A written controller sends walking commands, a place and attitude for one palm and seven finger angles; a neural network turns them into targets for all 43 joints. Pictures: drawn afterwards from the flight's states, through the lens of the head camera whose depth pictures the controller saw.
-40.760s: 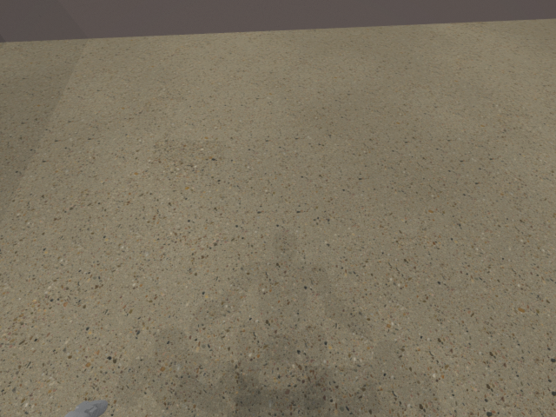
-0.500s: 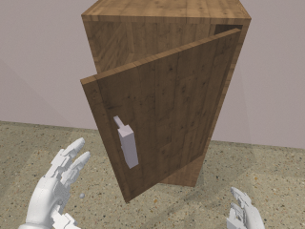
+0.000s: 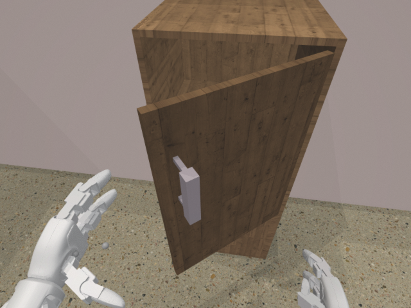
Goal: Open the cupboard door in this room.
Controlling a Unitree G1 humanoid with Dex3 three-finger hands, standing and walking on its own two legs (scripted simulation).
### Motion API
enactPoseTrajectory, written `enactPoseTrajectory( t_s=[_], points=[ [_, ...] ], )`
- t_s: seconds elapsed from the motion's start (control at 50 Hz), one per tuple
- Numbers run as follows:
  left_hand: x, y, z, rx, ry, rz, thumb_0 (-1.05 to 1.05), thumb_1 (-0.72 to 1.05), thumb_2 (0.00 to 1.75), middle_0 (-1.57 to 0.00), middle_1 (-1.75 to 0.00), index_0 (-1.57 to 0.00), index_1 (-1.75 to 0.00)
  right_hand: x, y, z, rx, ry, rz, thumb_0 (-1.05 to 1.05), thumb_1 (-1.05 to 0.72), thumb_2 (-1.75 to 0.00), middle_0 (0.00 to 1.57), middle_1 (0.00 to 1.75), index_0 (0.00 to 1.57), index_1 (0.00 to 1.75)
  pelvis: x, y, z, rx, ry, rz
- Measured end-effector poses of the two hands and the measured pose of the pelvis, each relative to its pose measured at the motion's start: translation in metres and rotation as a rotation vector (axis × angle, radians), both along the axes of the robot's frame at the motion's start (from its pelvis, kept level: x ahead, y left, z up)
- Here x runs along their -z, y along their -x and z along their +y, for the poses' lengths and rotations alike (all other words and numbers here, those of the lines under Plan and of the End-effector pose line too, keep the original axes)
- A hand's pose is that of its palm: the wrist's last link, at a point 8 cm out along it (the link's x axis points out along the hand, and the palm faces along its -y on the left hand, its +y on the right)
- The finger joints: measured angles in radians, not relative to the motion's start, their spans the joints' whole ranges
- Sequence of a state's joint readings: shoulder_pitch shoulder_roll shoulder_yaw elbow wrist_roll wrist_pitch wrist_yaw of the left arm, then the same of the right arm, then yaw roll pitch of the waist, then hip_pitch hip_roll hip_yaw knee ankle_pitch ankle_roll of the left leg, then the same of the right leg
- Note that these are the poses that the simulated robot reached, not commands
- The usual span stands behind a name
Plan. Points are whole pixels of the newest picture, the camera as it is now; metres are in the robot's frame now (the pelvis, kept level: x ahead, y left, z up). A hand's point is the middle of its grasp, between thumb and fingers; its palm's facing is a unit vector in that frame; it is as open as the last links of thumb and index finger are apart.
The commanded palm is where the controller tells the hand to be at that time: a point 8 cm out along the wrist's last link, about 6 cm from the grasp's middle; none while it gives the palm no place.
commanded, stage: draw the hand back to the body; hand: left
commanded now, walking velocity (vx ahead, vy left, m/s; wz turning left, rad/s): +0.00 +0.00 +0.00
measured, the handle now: (185, 190) +0.31 +0.07 +0.11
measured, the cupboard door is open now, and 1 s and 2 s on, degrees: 40 40 40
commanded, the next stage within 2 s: step back with the hand held close in 1.10 s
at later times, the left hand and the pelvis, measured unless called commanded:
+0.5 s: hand (70, 204) +0.22 +0.23 +0.17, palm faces +0.32 -0.87 -0.39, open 11.8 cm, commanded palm +0.18 +0.28 +0.19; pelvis +0.03 +0.01 +0.03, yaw -2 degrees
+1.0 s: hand (67, 188) +0.24 +0.24 +0.18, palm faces +0.38 -0.83 -0.40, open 7.5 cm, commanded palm +0.19 +0.28 +0.20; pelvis +0.04 -0.01 +0.03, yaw -3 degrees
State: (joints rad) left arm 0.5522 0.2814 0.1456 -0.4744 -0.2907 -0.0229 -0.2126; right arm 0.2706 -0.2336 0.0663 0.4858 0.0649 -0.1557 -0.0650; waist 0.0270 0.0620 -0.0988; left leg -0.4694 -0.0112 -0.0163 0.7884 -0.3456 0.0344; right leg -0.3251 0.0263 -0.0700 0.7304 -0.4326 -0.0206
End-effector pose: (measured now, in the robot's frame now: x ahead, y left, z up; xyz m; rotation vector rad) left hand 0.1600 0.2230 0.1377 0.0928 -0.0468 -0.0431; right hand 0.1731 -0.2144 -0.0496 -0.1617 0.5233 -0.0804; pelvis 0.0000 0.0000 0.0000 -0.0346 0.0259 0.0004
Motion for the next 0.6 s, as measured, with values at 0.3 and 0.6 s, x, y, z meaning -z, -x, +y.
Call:
enactPoseTrajectory(
  t_s=[0.3, 0.6],
  points=[
    [-0.026, -0.008, 0.032, -0.310, -0.242, -0.020, -0.01, -0.13, 0.46, -0.16, -0.30, -0.17, -0.30, -0.007, -0.003, 0.001, 0.014, 0.057, 0.100, 0.01, -0.90, -0.90, 0.21, 0.30, 0.20, 0.30, -0.022, -0.011, 0.004, 0.025, -0.011, -0.051],
    [-0.054, -0.035, 0.054, -0.385, -0.338, -0.077, 0.00, 0.39, 0.68, -0.19, -0.30, -0.19, -0.31, -0.006, -0.029, -0.005, 0.025, 0.039, 0.146, 0.01, -0.90, -0.90, 0.21, 0.30, 0.20, 0.30, -0.030, -0.036, 0.004, 0.046, -0.028, -0.052]
  ],
)
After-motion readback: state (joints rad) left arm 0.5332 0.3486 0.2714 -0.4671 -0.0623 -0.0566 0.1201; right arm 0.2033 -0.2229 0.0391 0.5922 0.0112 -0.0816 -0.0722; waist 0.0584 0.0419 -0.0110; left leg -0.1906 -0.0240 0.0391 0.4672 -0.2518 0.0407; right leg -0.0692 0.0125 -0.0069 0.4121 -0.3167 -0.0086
